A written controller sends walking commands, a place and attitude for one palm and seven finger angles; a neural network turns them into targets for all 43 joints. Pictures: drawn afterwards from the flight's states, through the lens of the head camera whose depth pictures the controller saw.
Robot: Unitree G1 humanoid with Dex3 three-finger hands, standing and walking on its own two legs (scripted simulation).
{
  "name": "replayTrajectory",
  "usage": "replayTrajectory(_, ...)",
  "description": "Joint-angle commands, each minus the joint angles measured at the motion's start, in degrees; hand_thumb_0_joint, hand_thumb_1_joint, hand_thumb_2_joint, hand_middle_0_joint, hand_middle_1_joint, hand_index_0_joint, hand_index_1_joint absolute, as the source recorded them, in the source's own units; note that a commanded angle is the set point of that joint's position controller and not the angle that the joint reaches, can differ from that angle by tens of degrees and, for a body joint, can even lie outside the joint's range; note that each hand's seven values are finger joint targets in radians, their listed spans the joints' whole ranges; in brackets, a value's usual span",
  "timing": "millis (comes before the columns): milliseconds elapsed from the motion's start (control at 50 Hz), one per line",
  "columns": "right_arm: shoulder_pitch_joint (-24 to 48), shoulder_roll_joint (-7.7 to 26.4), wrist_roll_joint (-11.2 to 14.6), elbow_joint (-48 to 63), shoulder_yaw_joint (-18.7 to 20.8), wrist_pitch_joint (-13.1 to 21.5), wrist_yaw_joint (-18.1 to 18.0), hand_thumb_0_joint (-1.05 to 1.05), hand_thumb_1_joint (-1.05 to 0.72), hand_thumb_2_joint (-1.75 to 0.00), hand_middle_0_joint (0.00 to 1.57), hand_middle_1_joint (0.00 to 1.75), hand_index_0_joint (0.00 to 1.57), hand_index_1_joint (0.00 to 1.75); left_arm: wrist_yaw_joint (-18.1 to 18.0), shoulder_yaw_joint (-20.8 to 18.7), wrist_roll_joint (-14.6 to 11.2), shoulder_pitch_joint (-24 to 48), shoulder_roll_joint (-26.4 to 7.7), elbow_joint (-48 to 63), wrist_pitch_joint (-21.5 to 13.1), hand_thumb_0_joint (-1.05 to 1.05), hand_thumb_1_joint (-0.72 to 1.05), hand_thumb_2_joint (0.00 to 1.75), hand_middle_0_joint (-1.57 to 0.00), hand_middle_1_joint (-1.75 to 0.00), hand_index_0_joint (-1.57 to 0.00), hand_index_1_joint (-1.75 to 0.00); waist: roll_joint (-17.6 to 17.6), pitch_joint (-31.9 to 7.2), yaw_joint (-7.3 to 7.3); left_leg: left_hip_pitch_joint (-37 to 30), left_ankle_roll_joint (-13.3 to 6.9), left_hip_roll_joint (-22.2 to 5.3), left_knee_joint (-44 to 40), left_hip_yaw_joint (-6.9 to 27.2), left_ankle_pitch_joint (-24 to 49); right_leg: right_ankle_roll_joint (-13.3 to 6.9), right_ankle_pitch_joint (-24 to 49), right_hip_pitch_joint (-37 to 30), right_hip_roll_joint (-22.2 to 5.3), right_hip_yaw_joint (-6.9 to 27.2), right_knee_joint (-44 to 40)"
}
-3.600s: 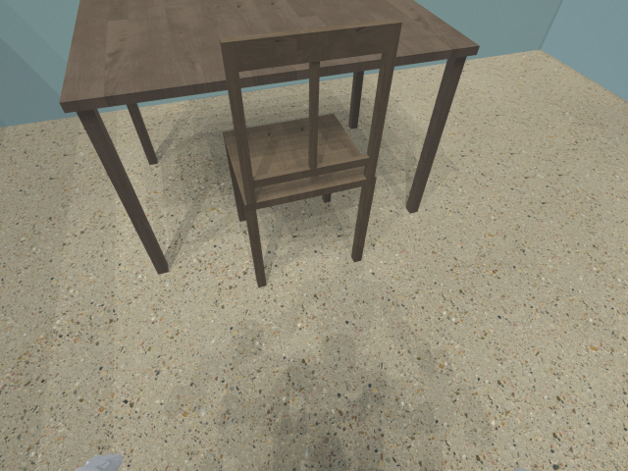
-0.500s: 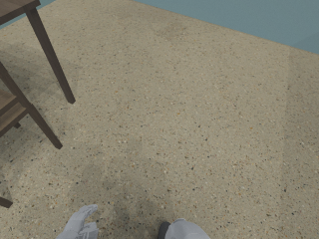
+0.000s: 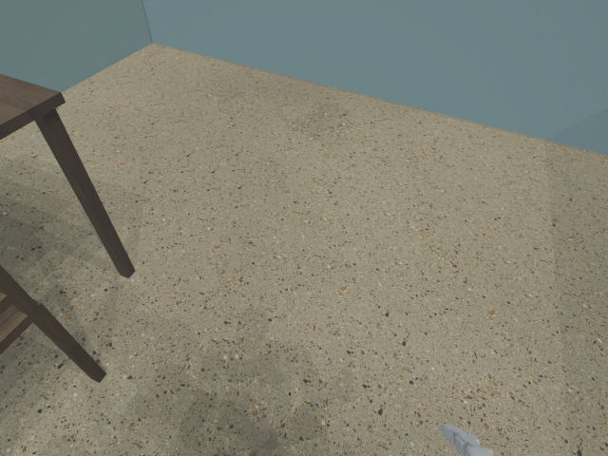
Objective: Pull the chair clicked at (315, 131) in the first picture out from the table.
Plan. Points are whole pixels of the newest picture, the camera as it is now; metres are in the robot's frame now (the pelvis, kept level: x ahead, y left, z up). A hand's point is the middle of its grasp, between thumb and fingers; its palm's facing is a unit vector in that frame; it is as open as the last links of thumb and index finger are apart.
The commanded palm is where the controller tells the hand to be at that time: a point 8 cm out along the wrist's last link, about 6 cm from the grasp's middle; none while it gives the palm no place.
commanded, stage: walk to a spot facing it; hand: left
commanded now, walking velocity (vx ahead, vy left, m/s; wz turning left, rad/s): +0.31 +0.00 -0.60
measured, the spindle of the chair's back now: out of the picture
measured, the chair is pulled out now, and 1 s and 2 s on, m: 0.00 0.00 0.00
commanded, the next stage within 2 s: turn to face it in 0.32 s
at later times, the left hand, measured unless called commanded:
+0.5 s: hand (275, 331) +0.36 +0.10 -0.17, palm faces -0.31 -0.92 -0.23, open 7.4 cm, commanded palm none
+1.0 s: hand (247, 349) +0.33 +0.14 -0.19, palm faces -0.01 -0.99 -0.17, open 7.3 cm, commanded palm none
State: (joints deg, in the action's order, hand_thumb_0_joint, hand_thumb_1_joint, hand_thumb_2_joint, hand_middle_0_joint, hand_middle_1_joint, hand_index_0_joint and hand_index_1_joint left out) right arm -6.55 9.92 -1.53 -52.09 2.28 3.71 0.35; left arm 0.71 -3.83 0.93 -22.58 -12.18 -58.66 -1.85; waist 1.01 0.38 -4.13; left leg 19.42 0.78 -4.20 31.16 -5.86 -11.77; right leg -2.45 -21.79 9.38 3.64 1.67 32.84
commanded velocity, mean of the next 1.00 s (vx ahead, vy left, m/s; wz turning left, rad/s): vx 0.07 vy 0.00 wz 0.13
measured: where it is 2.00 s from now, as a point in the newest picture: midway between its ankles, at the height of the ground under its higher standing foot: outside the picture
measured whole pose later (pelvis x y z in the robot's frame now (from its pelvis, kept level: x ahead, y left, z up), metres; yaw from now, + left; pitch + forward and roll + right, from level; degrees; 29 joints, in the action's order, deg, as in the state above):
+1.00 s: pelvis +0.23 -0.04 -0.01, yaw -2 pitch +1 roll -2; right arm -16.0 8.3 -1.5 -55.4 3.5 -0.8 -0.4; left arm -1.1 -5.0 1.3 -10.0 -11.8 -54.1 3.3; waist 3.0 3.4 1.9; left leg 21.1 -2.8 -3.6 39.4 -7.2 -19.4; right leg 2.7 -27.2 26.9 -5.6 -9.3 57.6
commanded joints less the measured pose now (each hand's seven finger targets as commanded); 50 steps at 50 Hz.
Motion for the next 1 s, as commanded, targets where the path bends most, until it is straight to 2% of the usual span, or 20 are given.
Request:
replayTrajectory(0,-19.27,12.79,-0.30,-1.97,2.98,0.46,-1.54,0.00,-0.90,-0.90,0.20,0.30,0.20,0.30,-0.02,-1.67,0.33,6.96,-5.16,6.04,-1.64,0.00,0.90,0.90,-0.20,-0.30,-0.20,-0.30,-9.73,-2.11,10.11,-24.80,-10.37,-25.74,-17.97,27.66,-7.87,0.48,-7.55,31.76,-5.10,0.55,36.82)
replayTrajectory(60,-9.36,7.04,0.19,0.10,1.34,0.86,-1.73,0.00,-0.90,-0.90,0.20,0.30,0.20,0.30,1.35,-2.10,0.94,4.96,-2.64,4.42,0.55,0.00,0.90,0.90,-0.20,-0.30,-0.20,-0.30,-7.54,5.67,4.34,-11.62,-6.80,-19.03,-21.48,11.94,-7.05,1.92,4.03,30.21,-9.69,-0.07,38.79)
replayTrajectory(120,-10.61,6.08,0.43,-1.12,1.25,1.52,-1.98,0.00,-0.90,-0.90,0.20,0.30,0.20,0.30,1.76,-2.09,0.98,3.94,-0.95,4.36,1.91,0.00,0.90,0.90,-0.20,-0.30,-0.20,-0.30,-8.43,4.35,3.15,-11.30,-6.17,-16.13,-20.45,1.76,3.20,3.18,8.81,29.23,-10.49,-1.79,36.85)
replayTrajectory(200,-13.85,6.31,0.39,-2.28,1.85,1.57,-2.05,0.00,-0.90,-0.90,0.20,0.30,0.20,0.30,2.31,-1.93,1.13,8.83,0.57,6.34,2.49,0.00,0.90,0.90,-0.20,-0.30,-0.20,-0.30,-8.18,6.00,3.89,-14.67,-6.61,-15.50,-19.62,-4.28,11.59,4.35,12.83,32.58,-11.21,-4.69,27.91)
replayTrajectory(320,-16.46,8.41,-0.12,-3.73,2.65,0.32,-1.89,0.00,-0.90,-0.90,0.20,0.30,0.20,0.30,2.55,-1.09,0.81,17.26,0.63,8.60,2.03,0.00,0.90,0.90,-0.20,-0.30,-0.20,-0.30,-11.19,6.34,6.44,-18.92,-5.47,-15.64,-12.74,-10.96,25.89,2.42,12.12,24.43,-7.52,-10.27,8.93)
replayTrajectory(360,-15.78,9.91,0.00,-3.63,3.09,-0.16,-1.90,0.00,-0.90,-0.90,0.20,0.30,0.20,0.30,2.41,-1.13,0.86,14.65,-0.84,8.08,1.65,0.00,0.90,0.90,-0.20,-0.30,-0.20,-0.30,-11.44,3.60,4.63,-19.92,-4.63,-15.71,-4.66,-12.76,37.03,0.80,10.42,17.37,-4.49,-12.30,5.74)
replayTrajectory(400,-14.03,11.05,0.50,-2.69,3.11,-0.50,-1.55,0.00,-0.90,-0.90,0.20,0.30,0.20,0.30,1.76,-1.97,1.11,3.32,-4.32,4.99,0.65,0.00,0.90,0.90,-0.20,-0.30,-0.20,-0.30,-8.30,-3.87,-1.53,-14.22,-1.78,-13.97,13.61,-13.68,38.21,-0.56,16.06,-2.12,-2.14,-13.69,-0.94)
replayTrajectory(420,-16.66,7.49,1.40,-2.50,2.16,-0.64,-0.85,0.00,-0.90,-0.90,0.20,0.30,0.20,0.30,0.90,-3.14,1.29,-2.27,-10.60,3.27,-0.57,0.00,0.90,0.90,-0.20,-0.30,-0.20,-0.30,3.41,-11.47,-3.33,1.61,0.62,-9.67,29.81,-11.97,12.11,-4.11,30.80,-20.51,-14.14,-0.32,-1.67)
replayTrajectory(440,-18.85,3.70,2.01,-1.53,1.48,-0.60,-1.60,0.00,-0.90,-0.90,0.20,0.30,0.20,0.30,0.16,-3.76,0.11,-5.91,-15.61,2.43,-0.99,0.00,0.90,0.90,-0.20,-0.30,-0.20,-0.30,11.95,-20.55,-2.51,12.78,2.68,-1.45,48.34,-5.73,-25.47,-11.56,54.33,-28.75,-30.97,21.22,-3.19)
replayTrajectory(460,-15.68,5.24,2.01,-1.31,1.42,-1.05,-2.20,0.00,-0.90,-0.90,0.20,0.30,0.20,0.30,-0.68,-3.51,-0.79,-4.46,-15.33,3.15,-0.48,0.00,0.90,0.90,-0.20,-0.30,-0.20,-0.30,4.63,-19.12,-3.03,10.77,1.50,-2.61,49.83,3.02,-23.67,-12.91,56.09,-20.17,-30.64,16.64,-7.21)
replayTrajectory(480,-15.75,4.48,1.77,-1.99,1.43,-1.78,-2.26,0.00,-0.90,-0.90,0.20,0.30,0.20,0.30,-1.19,-2.85,-0.57,1.70,-13.06,4.22,-0.16,0.00,0.90,0.90,-0.20,-0.30,-0.20,-0.30,5.55,-14.73,-0.10,10.27,1.35,-3.36,50.38,4.81,-20.47,-11.70,43.13,-12.65,-29.36,16.23,-10.46)
replayTrajectory(520,-17.46,3.81,0.52,-5.39,0.91,-3.29,-2.11,0.00,-0.90,-0.90,0.20,0.30,0.20,0.30,-1.98,-0.72,-0.23,10.79,-7.15,5.68,-0.22,0.00,0.90,0.90,-0.20,-0.30,-0.20,-0.30,3.34,-4.44,4.13,7.21,1.32,-5.34,45.46,5.56,-12.67,-7.94,33.28,2.91,-24.59,6.27,-14.20)
replayTrajectory(580,-23.17,1.63,0.56,-8.24,0.12,-4.90,-1.90,0.00,-0.90,-0.90,0.20,0.30,0.20,0.30,-2.30,0.39,0.30,16.52,-5.03,6.12,-0.42,0.00,0.90,0.90,-0.20,-0.30,-0.20,-0.30,4.26,-3.27,8.38,1.80,1.75,-4.55,34.19,4.89,-10.33,-5.80,29.05,9.50,-21.76,-3.82,-15.93)
replayTrajectory(760,-12.20,0.91,0.57,-3.06,1.33,-5.78,-0.16,0.00,-0.90,-0.90,0.20,0.30,0.20,0.30,-3.00,-1.40,0.59,13.56,-5.89,7.05,1.76,0.00,0.90,0.90,-0.20,-0.30,-0.20,-0.30,5.78,2.49,3.93,4.92,1.71,-3.31,20.88,-0.13,-13.39,-5.84,8.42,8.22,-25.63,-6.28,-17.84)
replayTrajectory(840,-13.80,1.38,0.35,-2.32,1.81,-5.24,0.02,0.00,-0.90,-0.90,0.20,0.30,0.20,0.30,-2.87,-2.21,0.30,12.06,-6.22,7.52,2.29,0.00,0.90,0.90,-0.20,-0.30,-0.20,-0.30,4.76,0.33,4.87,-1.02,1.20,-1.68,6.87,-2.48,-7.26,-2.73,10.19,6.85,-24.75,-10.48,-8.92)
replayTrajectory(860,-15.59,2.84,0.22,-2.48,2.25,-4.94,0.08,0.00,-0.90,-0.90,0.20,0.30,0.20,0.30,-2.69,-2.25,-0.04,11.58,-5.29,7.97,2.63,0.00,0.90,0.90,-0.20,-0.30,-0.20,-0.30,-0.46,-0.75,5.78,-5.22,0.44,-2.18,-0.05,-0.73,-2.79,-0.54,7.57,9.29,-22.89,-12.23,-3.17)
replayTrajectory(880,-17.13,7.42,0.03,-1.75,3.24,-4.56,-0.01,0.00,-0.90,-0.90,0.20,0.30,0.20,0.30,-2.37,-2.03,-0.38,10.81,-2.63,9.22,3.14,0.00,0.90,0.90,-0.20,-0.30,-0.20,-0.30,-15.73,-0.48,6.38,-8.41,-4.12,-11.99,-8.86,16.06,5.47,3.76,-2.87,18.17,-16.17,-14.86,8.63)
replayTrajectory(900,-19.58,11.87,-0.48,-1.07,4.13,-4.32,-0.56,0.00,-0.90,-0.90,0.20,0.30,0.20,0.30,-2.11,-1.44,-0.40,14.45,-0.58,12.35,3.19,0.00,0.90,0.90,-0.20,-0.30,-0.20,-0.30,-23.47,0.60,8.77,-8.80,-11.72,-22.66,-15.21,30.39,18.05,6.50,-15.97,25.93,-9.69,-13.06,22.66)
replayTrajectory(920,-20.29,11.90,-0.61,-2.24,4.29,-4.11,-1.37,0.00,-0.90,-0.90,0.20,0.30,0.20,0.30,-2.12,-1.50,0.38,17.13,-1.49,12.61,3.45,0.00,0.90,0.90,-0.20,-0.30,-0.20,-0.30,-15.63,-1.75,9.38,-9.61,-13.36,-21.83,-15.23,30.62,15.96,5.76,-12.85,27.26,-9.40,-6.39,32.55)
replayTrajectory(980,-11.37,9.12,0.19,-0.10,3.23,-3.00,-1.98,0.00,-0.90,-0.90,0.20,0.30,0.20,0.30,-1.37,-2.31,0.25,14.63,-2.36,9.72,2.87,0.00,0.90,0.90,-0.20,-0.30,-0.20,-0.30,-10.07,-4.28,5.35,-11.72,-9.09,-13.37,-11.55,18.04,20.33,6.68,-0.28,27.91,-10.10,-2.65,36.94)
